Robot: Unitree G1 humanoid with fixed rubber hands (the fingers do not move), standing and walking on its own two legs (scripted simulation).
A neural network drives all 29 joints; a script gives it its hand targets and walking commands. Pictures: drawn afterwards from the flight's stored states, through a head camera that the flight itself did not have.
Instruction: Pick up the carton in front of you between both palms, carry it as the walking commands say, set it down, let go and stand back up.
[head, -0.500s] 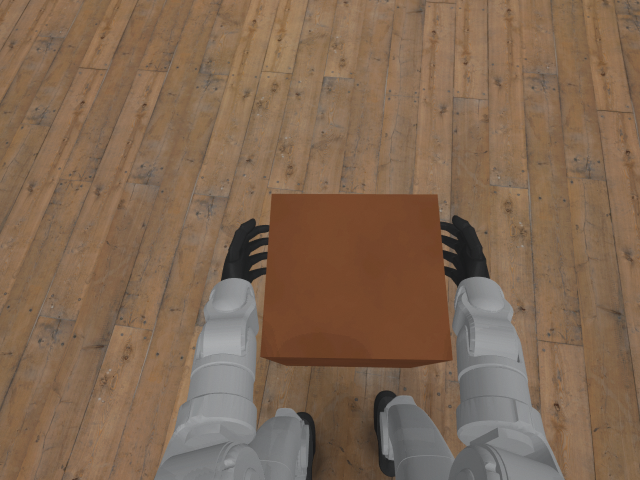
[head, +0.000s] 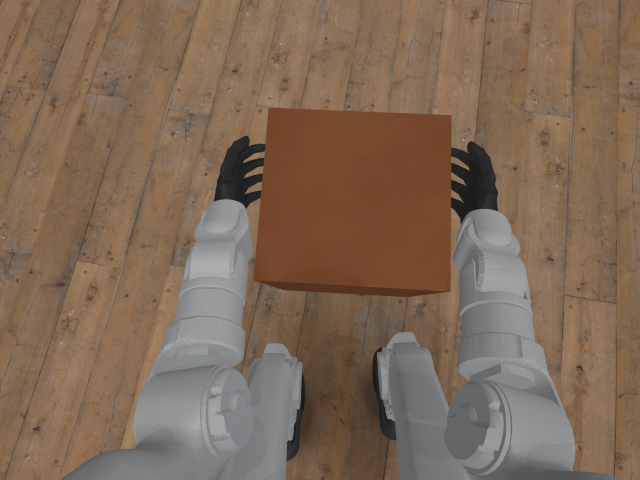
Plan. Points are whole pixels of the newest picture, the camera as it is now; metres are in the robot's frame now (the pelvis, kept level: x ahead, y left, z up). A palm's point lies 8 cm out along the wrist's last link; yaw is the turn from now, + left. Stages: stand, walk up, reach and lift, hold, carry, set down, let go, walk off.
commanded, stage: set down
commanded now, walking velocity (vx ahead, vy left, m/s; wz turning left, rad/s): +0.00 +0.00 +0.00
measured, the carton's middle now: (350, 219) +0.43 -0.03 -0.15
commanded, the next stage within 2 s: none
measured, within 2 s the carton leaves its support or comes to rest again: neither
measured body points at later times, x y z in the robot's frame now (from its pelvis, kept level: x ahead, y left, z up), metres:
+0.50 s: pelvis -0.02 +0.00 -0.12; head +0.28 -0.01 +0.21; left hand +0.50 +0.11 -0.24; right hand +0.45 -0.19 -0.24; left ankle +0.06 +0.12 -0.57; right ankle +0.10 -0.13 -0.57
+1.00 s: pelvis -0.03 +0.01 -0.21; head +0.33 +0.03 +0.06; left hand +0.54 +0.09 -0.38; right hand +0.49 -0.20 -0.35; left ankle +0.06 +0.12 -0.57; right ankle +0.10 -0.13 -0.57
